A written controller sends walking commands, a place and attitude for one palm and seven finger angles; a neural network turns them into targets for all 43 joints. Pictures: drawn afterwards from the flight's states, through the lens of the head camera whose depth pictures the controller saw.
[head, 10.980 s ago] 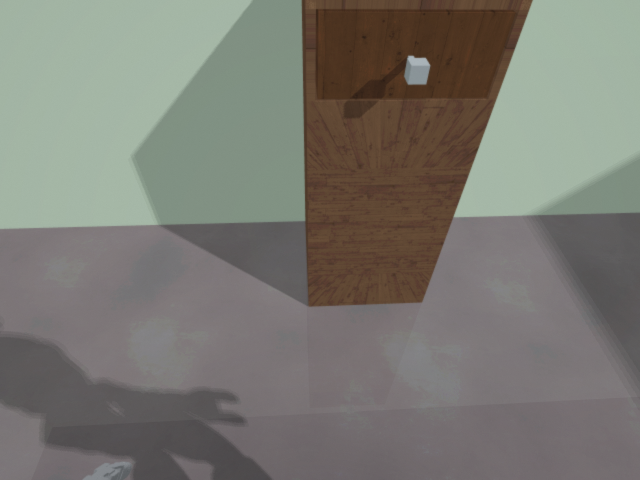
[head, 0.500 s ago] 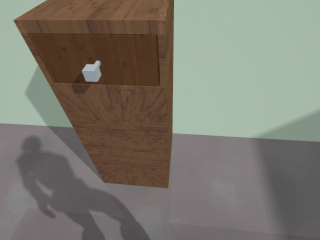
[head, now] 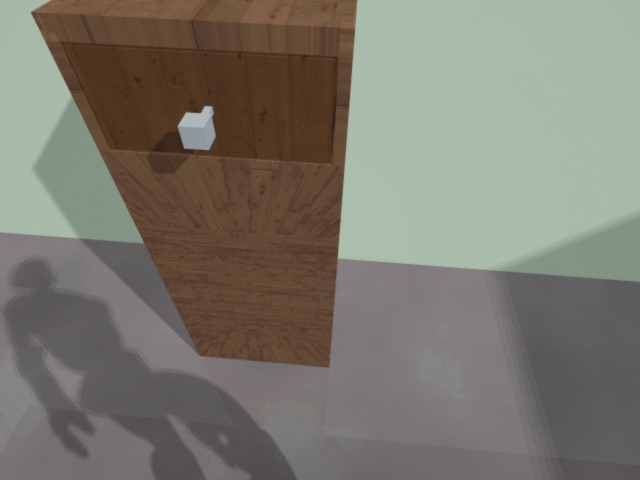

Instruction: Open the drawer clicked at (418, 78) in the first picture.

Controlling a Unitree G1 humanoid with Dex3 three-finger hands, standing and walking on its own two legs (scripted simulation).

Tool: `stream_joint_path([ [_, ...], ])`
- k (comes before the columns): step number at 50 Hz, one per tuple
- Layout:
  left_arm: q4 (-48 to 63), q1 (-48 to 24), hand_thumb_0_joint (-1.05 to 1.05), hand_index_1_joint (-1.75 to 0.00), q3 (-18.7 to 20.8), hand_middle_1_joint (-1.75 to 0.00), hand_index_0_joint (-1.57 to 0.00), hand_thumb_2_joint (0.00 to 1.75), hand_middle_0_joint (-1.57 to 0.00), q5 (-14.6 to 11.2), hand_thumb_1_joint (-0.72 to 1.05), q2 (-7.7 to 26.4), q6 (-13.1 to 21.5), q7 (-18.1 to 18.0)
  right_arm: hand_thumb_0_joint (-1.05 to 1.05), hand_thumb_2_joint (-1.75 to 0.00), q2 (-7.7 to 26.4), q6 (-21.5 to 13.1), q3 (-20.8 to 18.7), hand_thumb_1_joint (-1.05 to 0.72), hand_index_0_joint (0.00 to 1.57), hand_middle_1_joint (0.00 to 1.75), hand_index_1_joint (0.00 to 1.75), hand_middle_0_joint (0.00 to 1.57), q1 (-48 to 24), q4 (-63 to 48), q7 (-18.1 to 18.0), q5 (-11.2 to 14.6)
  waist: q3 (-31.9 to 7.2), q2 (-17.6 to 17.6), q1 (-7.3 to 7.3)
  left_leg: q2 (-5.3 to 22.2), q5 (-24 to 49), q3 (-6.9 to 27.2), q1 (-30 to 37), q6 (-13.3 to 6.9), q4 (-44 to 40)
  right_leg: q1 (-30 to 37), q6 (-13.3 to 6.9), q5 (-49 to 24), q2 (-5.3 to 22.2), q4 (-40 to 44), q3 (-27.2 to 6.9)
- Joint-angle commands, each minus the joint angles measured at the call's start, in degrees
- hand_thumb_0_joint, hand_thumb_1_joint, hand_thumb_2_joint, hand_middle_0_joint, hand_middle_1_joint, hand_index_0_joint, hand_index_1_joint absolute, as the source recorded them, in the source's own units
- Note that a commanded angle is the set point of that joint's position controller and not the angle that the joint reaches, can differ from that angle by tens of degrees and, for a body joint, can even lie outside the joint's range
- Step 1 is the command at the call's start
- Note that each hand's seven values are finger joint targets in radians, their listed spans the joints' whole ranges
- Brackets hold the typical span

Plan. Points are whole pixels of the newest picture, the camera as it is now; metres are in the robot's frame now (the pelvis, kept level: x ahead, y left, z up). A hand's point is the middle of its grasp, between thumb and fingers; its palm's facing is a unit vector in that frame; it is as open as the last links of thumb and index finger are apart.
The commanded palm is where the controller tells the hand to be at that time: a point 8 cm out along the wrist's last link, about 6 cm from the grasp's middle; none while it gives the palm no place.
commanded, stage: shuffle to correct the standing spot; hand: left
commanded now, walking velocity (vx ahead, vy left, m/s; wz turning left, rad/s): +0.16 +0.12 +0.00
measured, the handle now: (201, 123) +0.56 +0.22 +0.16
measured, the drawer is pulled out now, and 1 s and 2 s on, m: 0.00 0.00 0.00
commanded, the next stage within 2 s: come to a stop and stand still in 0.02 s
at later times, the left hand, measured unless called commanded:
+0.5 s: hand out of the picture +0.11 +0.20 -0.17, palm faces +0.05 -0.97 -0.22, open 7.2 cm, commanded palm none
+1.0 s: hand out of the picture +0.05 +0.19 -0.17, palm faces -0.01 -0.98 -0.19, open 7.3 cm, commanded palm none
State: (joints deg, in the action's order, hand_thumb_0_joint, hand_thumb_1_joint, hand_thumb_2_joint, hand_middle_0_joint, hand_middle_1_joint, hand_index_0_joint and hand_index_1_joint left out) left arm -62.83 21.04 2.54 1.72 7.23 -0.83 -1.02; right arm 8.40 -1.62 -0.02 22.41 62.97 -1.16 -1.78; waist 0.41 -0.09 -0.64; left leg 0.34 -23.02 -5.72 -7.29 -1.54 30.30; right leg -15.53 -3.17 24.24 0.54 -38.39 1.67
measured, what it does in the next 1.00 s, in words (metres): steps on the spot: right foot, then left foot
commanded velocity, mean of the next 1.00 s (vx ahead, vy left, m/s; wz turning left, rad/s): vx -0.02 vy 0.01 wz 0.00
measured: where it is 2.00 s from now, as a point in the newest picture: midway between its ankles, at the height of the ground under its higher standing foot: outside the picture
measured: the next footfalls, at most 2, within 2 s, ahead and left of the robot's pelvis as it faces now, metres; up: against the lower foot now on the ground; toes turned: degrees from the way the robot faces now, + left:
right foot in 0.22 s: +0.09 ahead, -0.09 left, +0.00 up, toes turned -6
left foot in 0.44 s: +0.10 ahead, +0.14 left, +0.00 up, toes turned +3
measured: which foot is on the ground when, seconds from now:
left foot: down 0.00-0.22, up 0.24-0.42, down 0.44-1.00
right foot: up 0.00-0.20, down 0.22-1.00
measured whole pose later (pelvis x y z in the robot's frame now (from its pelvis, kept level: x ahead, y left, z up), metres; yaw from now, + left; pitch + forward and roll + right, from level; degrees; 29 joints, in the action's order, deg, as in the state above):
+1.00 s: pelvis +0.05 +0.02 +0.00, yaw -1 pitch -1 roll +0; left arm -61.6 18.4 -0.7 1.1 7.8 0.9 -1.8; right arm 10.2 -0.3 -0.3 16.3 59.0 -0.1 -0.9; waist 0.6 -1.4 0.8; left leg 2.8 -16.1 -3.9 -14.2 0.4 31.3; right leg -13.0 -1.3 16.3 0.9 -30.0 5.5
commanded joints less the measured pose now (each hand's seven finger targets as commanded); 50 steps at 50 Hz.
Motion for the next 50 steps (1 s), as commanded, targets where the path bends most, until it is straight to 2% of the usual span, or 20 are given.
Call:
stream_joint_path([
  [1, 7.4, -8.1, 0.00, -0.30, 0.3, -0.30, -0.20, 0.90, -0.20, -0.1, 0.90, 3.3, 2.1, 0.0, 0.00, -0.90, 5.0, -0.7, -0.8, -0.90, 0.20, 0.30, 0.30, 0.20, 10.4, 0.3, -0.8, 0.0, 9.7, -8.4, 3.46, 18.1, 19.1, 19.7, 3.4, -12.9, -16.2, -21.2, -1.2, 7.5, 1.7, -20.6, 1.5],
  [6, 7.3, -7.2, 0.00, -0.30, -0.1, -0.30, -0.20, 0.90, -0.20, -0.6, 0.90, 0.9, 2.5, 1.0, 0.00, -0.90, 6.6, -1.5, -0.7, -0.90, 0.20, 0.30, 0.30, 0.20, 6.2, -0.7, -0.9, -0.3, 6.6, -5.4, 0.85, 13.4, 31.7, 8.8, -0.1, -10.4, -12.7, -9.2, -0.8, 3.8, 1.2, -8.1, 5.7],
  [8, 5.8, -1.9, 0.00, -0.30, 0.1, -0.30, -0.20, 0.90, -0.20, -0.5, 0.90, 1.2, 3.0, 0.7, 0.00, -0.90, 7.1, -1.5, -0.7, -0.90, 0.20, 0.30, 0.30, 0.20, 5.7, -0.2, -1.1, 0.5, 3.6, -3.1, -1.98, 11.3, 39.9, 5.3, -2.2, -7.6, -5.6, 1.6, -0.6, -6.5, -0.3, 3.5, 6.4],
  [9, 3.9, 3.0, 0.00, -0.30, 0.5, -0.30, -0.20, 0.90, -0.20, -0.4, 0.90, 2.8, 3.5, 0.3, 0.00, -0.90, 6.6, -1.6, -0.7, -0.90, 0.20, 0.30, 0.30, 0.20, 6.0, 0.0, -1.2, 1.1, 1.2, -1.0, -3.78, 9.3, 38.8, 3.6, -5.9, -5.3, 1.0, 10.6, -1.1, -14.3, 1.9, 7.7, 3.1],
  [10, 2.2, 8.5, 0.00, -0.30, 1.4, -0.30, -0.20, 0.90, -0.20, -0.3, 0.90, 6.8, 4.1, -0.5, 0.00, -0.90, 4.9, -1.7, -0.5, -0.90, 0.20, 0.30, 0.30, 0.20, 6.3, -0.8, -1.1, 1.7, -3.4, 7.2, -5.30, 5.1, 26.3, 1.1, -15.2, -2.5, 11.1, 21.8, -5.0, -28.2, 11.7, 8.2, -10.5],
  [11, 1.7, 11.2, 0.00, -0.30, 2.0, -0.30, -0.20, 0.90, -0.20, -0.9, 0.90, 10.6, 4.3, -1.1, 0.00, -0.90, 2.5, -1.5, -0.2, -0.90, 0.20, 0.30, 0.30, 0.20, 4.1, -2.6, -1.0, 1.8, -5.9, 13.9, -5.38, 0.0, -8.4, -0.9, -21.4, 0.6, 23.6, 24.7, -12.1, -50.5, 25.4, 14.5, -24.2],
  [12, 1.7, 9.3, 0.00, -0.30, 1.3, -0.30, -0.20, 0.90, -0.20, -1.3, 0.90, 10.7, 4.0, -1.4, 0.00, -0.90, 2.9, -0.7, -0.5, -0.90, 0.20, 0.30, 0.30, 0.20, 2.7, -2.8, -1.6, 1.4, -4.3, 7.6, -3.94, 1.9, -13.8, 5.5, -19.0, 1.1, 28.6, 17.4, -15.8, -56.5, 26.5, 15.7, -23.1],
  [13, 3.0, 3.5, 0.00, -0.30, 1.0, -0.30, -0.20, 0.90, -0.20, -1.0, 0.90, 10.2, 3.7, -1.7, 0.00, -0.90, 1.4, -0.2, -0.7, -0.90, 0.20, 0.30, 0.30, 0.20, 1.8, -2.8, -1.5, 1.6, 0.2, 5.1, -1.90, 2.6, -12.9, 6.6, -18.5, 1.3, 28.2, 10.2, -15.1, -53.1, 23.7, 15.8, -18.7],
  [16, 5.7, -6.3, 0.00, -0.30, 0.4, -0.30, -0.20, 0.90, -0.20, -0.2, 0.90, 7.6, 2.9, -2.1, 0.00, -0.90, -1.3, 1.5, -0.9, -0.90, 0.20, 0.30, 0.30, 0.20, 4.0, -1.2, -0.6, 1.4, 4.2, 10.7, 2.29, 4.1, -7.0, 4.5, -12.4, 1.7, 17.7, -0.9, -9.6, -46.1, 16.6, 15.9, -5.6],
  [20, 6.5, -6.7, 0.00, -0.30, 1.0, -0.30, -0.20, 0.90, -0.20, -1.2, 0.90, 8.3, 1.6, -1.4, 0.00, -0.90, -1.1, 1.2, -1.2, -0.90, 0.20, 0.30, 0.30, 0.20, 7.0, 0.4, -0.5, 1.1, 1.0, 2.7, 3.17, 2.0, 14.4, 1.0, -0.4, 2.6, -3.8, -4.7, -3.6, -27.0, 10.3, 8.8, -2.4],
  [22, 7.8, -5.0, 0.00, -0.30, 0.9, -0.30, -0.20, 0.90, -0.20, -1.5, 0.90, 6.0, 0.5, -1.2, 0.00, -0.90, 3.6, 0.4, -2.0, -0.90, 0.20, 0.30, 0.30, 0.20, 3.4, -2.1, -0.8, 0.6, 0.7, -11.4, 0.62, 11.5, 30.8, 11.7, -5.3, -1.9, -8.7, -3.6, 1.5, -11.7, 3.9, 3.7, 1.2],
  [23, 7.7, -4.5, 0.00, -0.30, 0.6, -0.30, -0.20, 0.90, -0.20, -1.4, 0.90, 5.4, 0.4, -1.2, 0.00, -0.90, 5.5, 0.5, -2.0, -0.90, 0.20, 0.30, 0.30, 0.20, -0.1, -3.5, -1.0, 0.3, 1.5, -12.7, -0.43, 14.7, 31.3, 13.6, -10.7, -4.5, -10.7, 0.6, 2.1, -5.0, 2.5, 2.6, 2.2],
  [26, 6.1, -2.8, 0.00, -0.30, 0.1, -0.30, -0.20, 0.90, -0.20, -0.8, 0.90, 4.8, 0.4, -1.0, 0.00, -0.90, 4.8, 0.5, -1.8, -0.90, 0.20, 0.30, 0.30, 0.20, -5.4, -5.0, -1.2, 0.6, 3.7, -7.2, -1.52, 10.7, 25.2, 10.1, -12.4, -3.1, -9.9, 3.5, 1.8, -11.3, 3.4, 7.2, 0.1],
  [30, 5.3, -2.7, 0.00, -0.30, -0.2, -0.30, -0.20, 0.90, -0.20, -0.9, 0.90, 7.1, 1.6, -0.9, 0.00, -0.90, 4.4, 0.6, -1.7, -0.90, 0.20, 0.30, 0.30, 0.20, -3.7, -4.7, -1.0, 0.8, -2.4, -0.2, 0.55, 6.8, 22.5, 4.9, -3.2, 0.3, -5.8, 2.9, 0.6, -24.7, 7.3, 11.7, -3.4],
  [41, 2.4, -1.5, 0.00, -0.30, -1.5, -0.30, -0.20, 0.90, -0.20, -0.8, 0.90, 6.8, 2.0, -0.8, 0.00, -0.90, 4.4, 0.8, -0.7, -0.90, 0.20, 0.30, 0.30, 0.20, -5.2, -2.1, -0.5, 1.0, 4.1, 0.4, 0.55, 6.2, 12.8, 5.0, -3.7, 0.7, -10.7, 0.5, 1.3, -13.0, 6.6, 18.5, -3.2],
  [42, 0.5, 3.3, 0.00, -0.30, -1.6, -0.30, -0.20, 0.90, -0.20, -0.3, 0.90, 8.7, 2.6, -3.1, 0.00, -0.90, 8.3, 0.7, -1.7, -0.90, 0.20, 0.30, 0.30, 0.20, -10.7, -6.1, 0.2, 1.6, 6.5, 6.1, -1.77, 6.7, 10.4, 2.9, -9.2, 2.4, 1.8, 1.0, 3.1, -31.2, 9.4, 18.5, -7.1],
  [43, 3.8, -0.5, 0.00, -0.30, -1.5, -0.30, -0.20, 0.90, -0.20, -0.4, 0.90, 10.9, 3.4, -2.6, 0.00, -0.90, 4.4, 1.4, -1.3, -0.90, 0.20, 0.30, 0.30, 0.20, -6.9, -7.8, 0.6, 1.4, 0.7, 6.3, 1.91, 3.5, 2.2, 3.3, -8.1, 2.2, 3.0, 1.4, 0.1, -20.7, 13.3, 20.7, -10.5],
  [45, 5.2, -3.8, 0.00, -0.30, -1.4, -0.30, -0.20, 0.90, -0.20, -0.6, 0.90, 10.5, 3.6, -2.1, 0.00, -0.90, 4.4, 1.2, -1.1, -0.90, 0.20, 0.30, 0.30, 0.20, -3.4, -6.0, 1.0, 1.0, 1.0, 2.3, 3.65, 3.9, 5.9, 3.0, -4.8, 1.8, 0.6, -3.4, -2.2, -5.5, 11.1, 21.2, -7.5],
  [46, 5.7, -3.9, 0.00, -0.30, -1.2, -0.30, -0.20, 0.90, -0.20, -0.8, 0.90, 10.6, 3.8, -1.9, 0.00, -0.90, 4.3, 0.8, -1.0, -0.90, 0.20, 0.30, 0.30, 0.20, -1.9, -5.7, 1.1, 0.8, -0.8, -4.5, 3.42, 3.8, 9.7, 3.3, -2.8, 1.3, -2.2, -2.3, -2.0, -7.6, 9.2, 18.1, -5.5],
  [50, 5.1, -2.5, 0.00, -0.30, -1.9, -0.30, -0.20, 0.90, -0.20, -1.0, 0.90, 8.4, 2.7, -1.4, 0.00, -0.90, 5.8, 0.4, -0.5, -0.90, 0.20, 0.30, 0.30, 0.20, -3.9, -6.4, 0.6, 0.8, 3.4, -4.5, 1.34, 5.7, 7.6, 7.0, -9.5, -0.3, -7.5, 0.1, 0.2, -5.0, 5.2, 15.1, -2.9],
])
